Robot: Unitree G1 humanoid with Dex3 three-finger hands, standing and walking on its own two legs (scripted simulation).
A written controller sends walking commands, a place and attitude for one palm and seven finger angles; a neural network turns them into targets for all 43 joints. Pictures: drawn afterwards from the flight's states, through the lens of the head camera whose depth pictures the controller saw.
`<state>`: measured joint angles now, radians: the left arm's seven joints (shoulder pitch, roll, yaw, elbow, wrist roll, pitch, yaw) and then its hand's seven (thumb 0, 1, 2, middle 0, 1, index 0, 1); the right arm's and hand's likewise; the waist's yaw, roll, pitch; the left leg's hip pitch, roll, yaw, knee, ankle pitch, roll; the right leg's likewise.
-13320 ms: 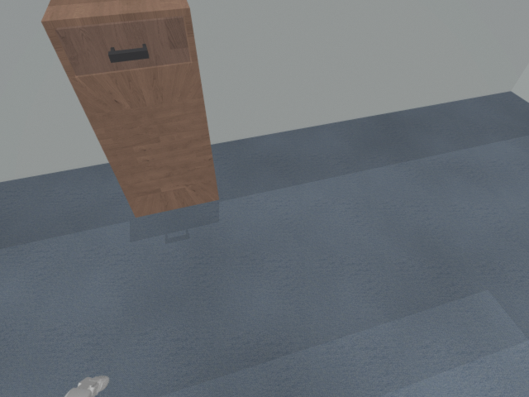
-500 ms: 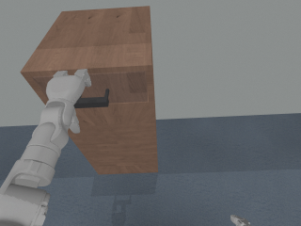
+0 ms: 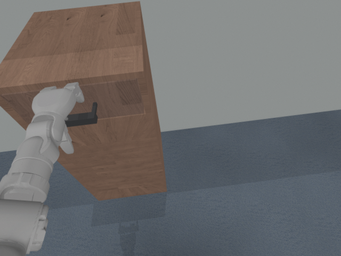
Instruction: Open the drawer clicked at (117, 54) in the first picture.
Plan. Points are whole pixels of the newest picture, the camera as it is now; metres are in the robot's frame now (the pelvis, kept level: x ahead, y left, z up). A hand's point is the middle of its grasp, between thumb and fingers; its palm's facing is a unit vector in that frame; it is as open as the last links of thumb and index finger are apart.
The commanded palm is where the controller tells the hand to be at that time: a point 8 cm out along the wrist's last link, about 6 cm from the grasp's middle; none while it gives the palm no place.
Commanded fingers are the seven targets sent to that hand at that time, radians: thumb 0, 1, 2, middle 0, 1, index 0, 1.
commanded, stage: move the hooked fingers above the handle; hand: left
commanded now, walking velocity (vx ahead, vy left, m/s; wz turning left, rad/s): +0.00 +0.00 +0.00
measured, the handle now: (77, 113) +0.49 +0.28 +0.04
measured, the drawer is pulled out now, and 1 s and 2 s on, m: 0.00 0.00 0.00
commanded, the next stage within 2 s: none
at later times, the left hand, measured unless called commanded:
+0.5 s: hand (71, 116) +0.43 +0.25 +0.09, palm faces -0.06 -0.02 -1.00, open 13.8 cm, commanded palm +0.41 +0.26 +0.15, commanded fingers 0.00 -0.50 0.30 -0.30 -1.20 -0.30 -1.20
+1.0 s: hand (82, 115) +0.43 +0.23 +0.09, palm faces -0.05 -0.04 -1.00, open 13.8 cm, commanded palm +0.42 +0.26 +0.15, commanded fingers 0.00 -0.50 0.30 -0.30 -1.20 -0.30 -1.20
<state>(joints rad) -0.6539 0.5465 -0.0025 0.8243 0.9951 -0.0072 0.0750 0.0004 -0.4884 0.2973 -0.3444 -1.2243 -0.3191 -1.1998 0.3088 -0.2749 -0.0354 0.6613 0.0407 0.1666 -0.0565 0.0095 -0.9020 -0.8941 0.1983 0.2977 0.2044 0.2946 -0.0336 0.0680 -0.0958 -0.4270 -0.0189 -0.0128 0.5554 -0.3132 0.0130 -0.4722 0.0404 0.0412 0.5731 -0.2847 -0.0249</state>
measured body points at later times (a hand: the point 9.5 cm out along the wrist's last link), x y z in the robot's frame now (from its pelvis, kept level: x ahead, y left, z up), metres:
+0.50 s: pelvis +0.00 +0.01 +0.00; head +0.04 -0.02 +0.45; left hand +0.43 +0.25 +0.15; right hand +0.09 -0.25 -0.14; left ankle -0.03 +0.12 -0.73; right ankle -0.01 -0.10 -0.73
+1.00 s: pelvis +0.00 +0.01 +0.00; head +0.04 +0.00 +0.45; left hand +0.43 +0.23 +0.14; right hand +0.10 -0.25 -0.13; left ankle -0.03 +0.12 -0.73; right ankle -0.01 -0.10 -0.73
